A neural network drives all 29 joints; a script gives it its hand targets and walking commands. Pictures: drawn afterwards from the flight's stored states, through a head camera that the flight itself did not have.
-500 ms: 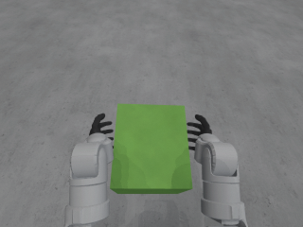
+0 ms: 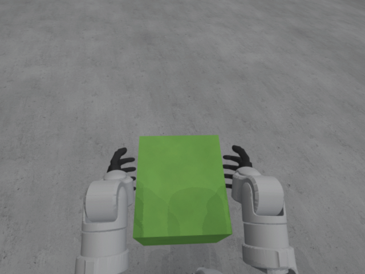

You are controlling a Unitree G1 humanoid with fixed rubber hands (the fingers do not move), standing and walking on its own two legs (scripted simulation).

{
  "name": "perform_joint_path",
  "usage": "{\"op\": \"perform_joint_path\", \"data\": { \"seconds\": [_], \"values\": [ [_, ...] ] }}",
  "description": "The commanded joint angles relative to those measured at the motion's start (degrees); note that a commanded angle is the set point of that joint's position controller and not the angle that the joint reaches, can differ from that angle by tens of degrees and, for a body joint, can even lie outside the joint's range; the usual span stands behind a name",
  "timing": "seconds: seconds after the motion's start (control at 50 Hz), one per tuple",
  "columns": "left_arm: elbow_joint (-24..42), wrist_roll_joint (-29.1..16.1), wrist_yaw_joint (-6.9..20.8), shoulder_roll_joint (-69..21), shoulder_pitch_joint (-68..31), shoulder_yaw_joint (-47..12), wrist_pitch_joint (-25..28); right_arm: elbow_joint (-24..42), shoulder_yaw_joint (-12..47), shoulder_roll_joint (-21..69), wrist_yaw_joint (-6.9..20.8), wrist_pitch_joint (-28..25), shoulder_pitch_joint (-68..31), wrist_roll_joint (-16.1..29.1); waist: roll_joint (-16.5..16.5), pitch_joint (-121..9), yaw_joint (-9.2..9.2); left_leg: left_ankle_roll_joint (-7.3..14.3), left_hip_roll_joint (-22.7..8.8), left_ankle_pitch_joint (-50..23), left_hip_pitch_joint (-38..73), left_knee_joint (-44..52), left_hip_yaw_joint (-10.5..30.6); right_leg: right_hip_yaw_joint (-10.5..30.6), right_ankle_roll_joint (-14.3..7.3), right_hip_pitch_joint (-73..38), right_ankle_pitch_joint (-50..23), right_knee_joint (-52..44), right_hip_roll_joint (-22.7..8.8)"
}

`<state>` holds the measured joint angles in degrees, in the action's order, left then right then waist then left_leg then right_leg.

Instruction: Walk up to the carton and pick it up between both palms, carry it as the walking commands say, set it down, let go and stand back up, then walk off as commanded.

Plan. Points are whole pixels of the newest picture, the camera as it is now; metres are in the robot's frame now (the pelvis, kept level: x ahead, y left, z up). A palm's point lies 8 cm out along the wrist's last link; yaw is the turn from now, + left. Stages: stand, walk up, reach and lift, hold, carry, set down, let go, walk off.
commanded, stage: carry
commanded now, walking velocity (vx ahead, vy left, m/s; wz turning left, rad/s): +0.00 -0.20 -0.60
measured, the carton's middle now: (179, 192) +0.32 +0.01 -0.01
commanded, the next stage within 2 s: none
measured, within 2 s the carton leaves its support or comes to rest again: neither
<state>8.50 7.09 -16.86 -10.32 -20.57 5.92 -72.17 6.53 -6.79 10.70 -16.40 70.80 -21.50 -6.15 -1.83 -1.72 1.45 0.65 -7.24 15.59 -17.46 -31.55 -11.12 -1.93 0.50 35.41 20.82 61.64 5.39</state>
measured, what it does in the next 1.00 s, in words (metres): steps to the right: right foot, then left foot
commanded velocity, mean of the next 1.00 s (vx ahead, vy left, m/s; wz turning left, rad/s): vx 0.00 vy -0.02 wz -0.07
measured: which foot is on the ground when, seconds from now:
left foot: down 0.00-0.24, up 0.26-0.60, down 0.62-1.00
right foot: up 0.00-0.22, down 0.24-1.00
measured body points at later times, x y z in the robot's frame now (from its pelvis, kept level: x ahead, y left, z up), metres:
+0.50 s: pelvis -0.04 -0.15 +0.00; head -0.02 -0.16 +0.44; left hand +0.30 -0.09 +0.07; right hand +0.24 -0.35 +0.07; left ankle -0.02 -0.03 -0.69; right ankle +0.03 -0.25 -0.74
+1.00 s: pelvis -0.04 -0.16 +0.00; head -0.10 -0.16 +0.45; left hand +0.27 -0.08 +0.10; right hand +0.23 -0.34 +0.10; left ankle -0.04 -0.06 -0.74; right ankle +0.03 -0.25 -0.74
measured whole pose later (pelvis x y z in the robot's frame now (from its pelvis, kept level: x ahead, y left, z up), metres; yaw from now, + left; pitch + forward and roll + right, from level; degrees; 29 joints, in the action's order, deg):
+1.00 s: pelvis -0.04 -0.16 +0.00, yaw -8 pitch +0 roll +0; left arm -2.4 9.3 -16.2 -11.6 -24.0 8.3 -72.5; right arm -0.2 -9.4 11.1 -16.8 72.5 -22.8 -9.1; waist -0.1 -8.9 0.3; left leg 1.2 -0.8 16.1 -11.9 -27.5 -6.0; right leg -7.4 -3.5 18.8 4.8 22.7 0.4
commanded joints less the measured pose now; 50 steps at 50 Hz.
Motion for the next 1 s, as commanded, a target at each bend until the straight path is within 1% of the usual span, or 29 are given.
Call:
{"op": "perform_joint_path", "data": {
  "seconds": [0.0, 0.04, 0.08, 0.12, 0.16, 0.18, 0.2, 0.22, 0.24, 0.26, 0.28, 0.3, 0.34, 0.38, 0.42, 0.46, 0.5, 0.56, 0.58, 0.6, 0.62, 0.64, 0.66, 0.68, 0.72, 0.76, 0.82, 0.9, 0.98],
  "values": [
    [0.52, -26.45, 25.09, -62.78, -31.16, -36.84, 0.76, 3.02, 33.42, 61.04, 25.25, -0.3, -26.84, 23.72, 8.92, -15.45, -0.45, 3.01, -16.16, -26.92, 16.54, 9.85, 8.62, 3.66, 2.65, 5.62, -1.48, 5.96, -6.99],
    [-0.13, -26.86, 24.93, -62.82, -31.4, -36.82, 0.4, 2.96, 32.91, 59.69, 25.12, -0.07, -26.96, 22.98, 12.15, -14.63, -0.84, 1.51, -14.47, -30.33, 16.05, 8.36, 3.72, -0.29, 3.5, 2.56, 0.49, -2.67, -6.26],
    [-1.42, -26.9, 24.7, -62.69, -31.29, -36.38, -0.16, 2.35, 32.53, 58.93, 25.07, 0.28, -26.53, 22.05, 15.06, -14.75, -1.25, 0.24, -14.2, -28.93, 13.7, 8.21, 0.4, -3.35, 3.61, -3.41, 2.16, -12.62, -6.45],
    [-2.59, -26.77, 24.68, -62.19, -31.75, -36.0, -0.82, 1.1, 32.09, 58.31, 24.93, 0.54, -25.07, 21.05, 19.4, -15.15, -1.9, -0.57, -15.43, -27.79, 13.7, 7.99, -0.33, -6.1, 3.57, -7.72, 0.44, -20.14, -6.14],
    [-4.51, -26.55, 24.93, -62.12, -31.08, -34.9, -1.24, -0.04, 31.99, 58.23, 24.7, 0.55, -24.53, 20.35, 20.53, -15.49, -2.07, -2.25, -15.34, -22.76, 14.41, 4.94, -0.32, -7.98, 3.3, -11.01, -1.95, -29.4, -5.25],
    [-5.43, -26.42, 25.05, -62.26, -29.94, -34.26, -1.26, -0.13, 31.95, 58.16, 24.6, 0.55, -24.77, 20.2, 18.36, -15.96, -1.25, -3.92, -14.47, -19.79, 12.95, 1.29, -1.49, -9.23, 3.21, -16.21, -7.89, -37.71, -4.47],
    [-6.22, -26.3, 25.12, -62.17, -28.31, -33.45, -1.11, 0.13, 31.87, 58.29, 24.52, 0.55, -24.73, 20.01, 12.7, -17.9, -0.8, -5.85, -11.88, -16.33, 7.39, -5.32, -2.5, -7.68, 3.02, -26.26, -11.52, -42.72, -5.31],
    [-5.76, -26.17, 25.29, -62.76, -28.33, -33.0, -0.91, 0.46, 32.07, 58.18, 24.48, 0.59, -26.27, 20.45, 3.11, -17.35, -0.35, -7.39, -9.62, -1.94, -3.8, -12.72, -1.32, 0.46, 2.37, -33.65, -19.77, -43.0, -11.98],
    [-7.04, -24.52, 25.12, -62.23, -26.4, -31.24, -0.45, 1.37, 33.27, 59.48, 24.8, 1.1, -29.0, 21.5, -16.95, -19.18, 0.35, -9.47, -0.76, 25.74, -18.54, -25.33, -2.2, 22.72, -5.61, -38.12, -44.37, -40.93, -27.02],
    [-5.0, -24.87, 25.18, -62.03, -27.46, -30.82, -0.04, 0.93, 34.85, 61.01, 24.83, 1.14, -31.4, 23.11, -17.12, -21.58, -0.16, -7.26, -2.35, 27.24, -18.52, -33.9, 5.39, 17.46, -8.84, -38.09, -53.49, -36.1, -24.5],
    [-5.11, -24.64, 25.19, -62.19, -27.59, -30.46, 0.43, 1.0, 36.02, 61.05, 25.09, 0.67, -32.52, 24.25, -14.32, -22.98, -0.49, -5.82, -1.82, 25.6, -19.79, -36.84, 7.3, 14.0, -9.37, -38.78, -53.03, -35.05, -23.61],
    [-4.35, -24.05, 25.34, -62.45, -28.01, -30.13, 1.13, 2.91, 37.71, 61.6, 25.16, 0.14, -34.96, 25.84, -10.99, -22.88, -0.57, -5.55, -2.29, 20.96, -18.51, -37.7, 8.59, 10.15, -8.7, -36.69, -47.47, -36.23, -22.23],
    [-2.84, -23.43, 25.0, -63.32, -29.02, -29.3, 2.31, 5.87, 38.58, 61.49, 25.29, -0.36, -37.93, 27.73, -8.79, -24.49, -0.22, -5.59, -1.99, 13.21, -16.36, -39.0, 8.42, 7.25, -8.87, -33.13, -28.53, -39.98, -20.76],
    [-1.26, -22.85, 24.41, -63.45, -30.42, -29.54, 3.13, 5.78, 37.82, 61.09, 25.36, -0.45, -38.18, 27.93, -7.76, -24.1, 0.01, -4.98, -0.77, 12.12, -14.67, -36.0, 8.61, 8.51, -9.78, -31.54, -16.72, -42.88, -21.1],
    [-0.78, -22.08, 24.02, -63.1, -30.07, -29.91, 3.33, 4.73, 37.53, 61.0, 25.35, -0.13, -36.21, 27.48, -7.41, -23.4, 0.03, -4.04, 0.49, 12.64, -12.81, -29.1, 8.76, 10.31, -10.41, -31.08, -11.07, -44.71, -21.45],
    [-1.19, -21.74, 23.97, -62.66, -29.01, -30.71, 2.95, 2.77, 36.95, 60.99, 25.38, 0.42, -33.43, 26.59, -7.22, -23.45, 0.08, -2.89, 2.4, 12.65, -10.04, -22.03, 8.37, 11.92, -10.51, -31.33, -10.21, -46.33, -21.95],
    [-1.93, -21.84, 24.1, -62.51, -28.26, -31.76, 2.43, 0.6, 36.16, 61.03, 25.54, 0.84, -31.05, 25.75, -6.64, -23.45, 0.11, -1.77, 4.0, 12.96, -7.04, -15.22, 7.94, 12.76, -10.29, -31.5, -12.86, -47.27, -22.16],
    [-2.78, -22.5, 24.34, -62.73, -28.19, -33.26, 1.7, -2.14, 34.86, 61.43, 25.74, 1.13, -28.01, 24.76, -5.19, -23.49, -0.19, -0.77, 5.58, 10.65, -0.21, -1.52, 5.67, 11.33, -8.26, -31.32, -18.24, -47.23, -20.33],
    [-3.26, -22.64, 24.43, -62.75, -28.14, -33.53, 1.44, -2.8, 34.53, 61.81, 25.78, 1.15, -27.34, 24.41, -3.85, -23.54, -0.62, -0.79, 5.49, 4.92, 3.84, 6.14, 4.71, 9.78, -6.8, -30.84, -19.1, -46.72, -19.11],
    [-3.81, -22.67, 24.51, -62.62, -28.22, -33.58, 1.28, -3.06, 34.5, 62.23, 25.83, 1.19, -27.6, 24.29, -3.3, -24.23, -0.78, -0.56, 3.96, -0.72, 9.92, 10.99, 5.38, 8.62, -4.8, -28.55, -19.25, -46.36, -17.98],
    [-4.27, -22.84, 24.61, -62.48, -28.56, -33.67, 1.21, -3.47, 34.42, 62.38, 25.86, 1.12, -28.38, 24.32, -1.24, -23.55, -0.77, 0.1, 1.22, -2.45, 14.48, 12.4, 8.22, 7.19, -2.08, -24.75, -18.12, -45.7, -16.13],
    [-3.22, -24.19, 24.98, -63.02, -30.25, -34.72, 1.06, -4.54, 33.49, 62.14, 25.81, 0.54, -27.83, 23.86, 6.85, -21.24, -0.9, 1.33, -2.85, 0.8, 13.05, 13.0, 13.5, 3.89, 0.46, -22.03, -11.69, -43.7, -13.66],
    [-2.14, -25.33, 25.16, -63.59, -32.88, -35.52, 1.05, -4.27, 32.54, 61.92, 25.87, 0.26, -28.26, 23.56, 9.96, -18.39, -1.08, 2.64, -5.34, 6.72, 9.07, 16.52, 16.05, 1.8, 0.82, -21.28, -9.9, -40.74, -12.02],
    [-2.02, -25.95, 25.33, -64.03, -34.39, -35.89, 0.91, -3.91, 31.88, 62.07, 25.94, 0.29, -28.5, 23.11, 9.32, -15.21, -1.12, 3.32, -6.6, 10.7, 5.62, 19.16, 16.82, 0.42, 0.73, -20.32, -10.05, -38.8, -10.96],
    [-3.39, -26.59, 25.9, -64.29, -35.28, -35.85, 0.27, -4.38, 31.31, 62.63, 25.74, 0.54, -28.62, 22.04, 6.68, -12.4, -1.09, 3.11, -5.84, 12.43, 1.78, 20.1, 15.05, -0.35, 0.21, -21.22, -12.09, -38.0, -10.37],
    [-5.64, -26.98, 26.52, -64.17, -35.25, -35.04, -0.23, -5.38, 30.67, 62.25, 25.44, 0.61, -29.2, 21.56, 5.25, -13.08, -0.99, 2.43, -3.55, 11.01, 0.53, 17.2, 12.24, 0.5, -0.31, -23.9, -12.78, -39.0, -11.12],
    [-8.88, -26.18, 26.96, -64.26, -34.89, -32.85, -0.45, -5.49, 30.64, 61.89, 25.34, 0.7, -31.72, 21.62, 2.38, -13.03, -1.01, 1.74, -1.27, 9.75, -0.12, 13.81, 10.93, 2.63, -1.3, -24.71, -9.58, -41.55, -12.14],
    [-10.85, -24.65, 26.62, -64.09, -34.29, -30.7, -0.23, -5.6, 31.3, 62.61, 25.36, 0.91, -34.11, 22.84, -0.29, -14.19, -1.09, 1.27, 0.2, 5.13, 1.42, 10.24, 10.64, 5.41, -1.23, -23.59, -6.07, -45.06, -14.08],
    [-9.8, -23.48, 25.91, -63.89, -34.1, -29.87, 0.61, -5.18, 32.24, 63.53, 25.49, 0.8, -35.12, 24.18, -0.56, -16.59, -1.0, 0.96, 0.39, 2.57, 2.3, 8.92, 10.76, 5.54, -1.3, -24.78, -7.78, -45.52, -14.73]
  ]
}}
